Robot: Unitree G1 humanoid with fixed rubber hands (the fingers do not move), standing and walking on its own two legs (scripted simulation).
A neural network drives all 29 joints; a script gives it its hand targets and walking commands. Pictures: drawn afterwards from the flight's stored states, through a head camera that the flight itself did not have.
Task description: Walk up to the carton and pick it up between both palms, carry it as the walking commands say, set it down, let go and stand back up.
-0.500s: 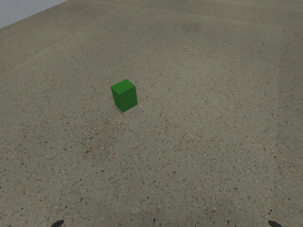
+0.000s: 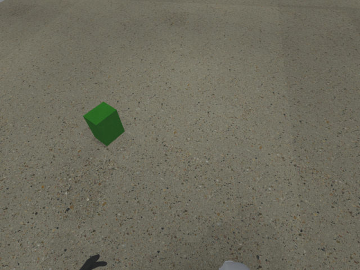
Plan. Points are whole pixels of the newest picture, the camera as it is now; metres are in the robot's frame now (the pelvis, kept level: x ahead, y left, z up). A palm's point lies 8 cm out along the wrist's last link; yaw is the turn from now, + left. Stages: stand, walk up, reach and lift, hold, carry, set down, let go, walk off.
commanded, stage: walk up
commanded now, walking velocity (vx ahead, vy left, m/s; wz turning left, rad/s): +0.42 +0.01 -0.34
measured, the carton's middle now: (105, 124) +1.14 +0.51 -0.66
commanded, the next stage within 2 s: none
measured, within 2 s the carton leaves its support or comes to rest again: neither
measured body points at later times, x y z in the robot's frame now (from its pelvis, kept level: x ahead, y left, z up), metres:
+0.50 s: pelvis +0.25 +0.00 -0.01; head +0.28 +0.00 +0.44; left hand +0.18 +0.24 -0.15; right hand +0.42 -0.25 -0.12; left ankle +0.41 +0.11 -0.73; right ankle +0.08 -0.12 -0.74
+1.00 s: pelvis +0.37 -0.03 +0.00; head +0.41 -0.05 +0.44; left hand +0.49 +0.24 -0.12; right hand +0.41 -0.30 -0.15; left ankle +0.39 +0.11 -0.70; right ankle +0.43 -0.13 -0.74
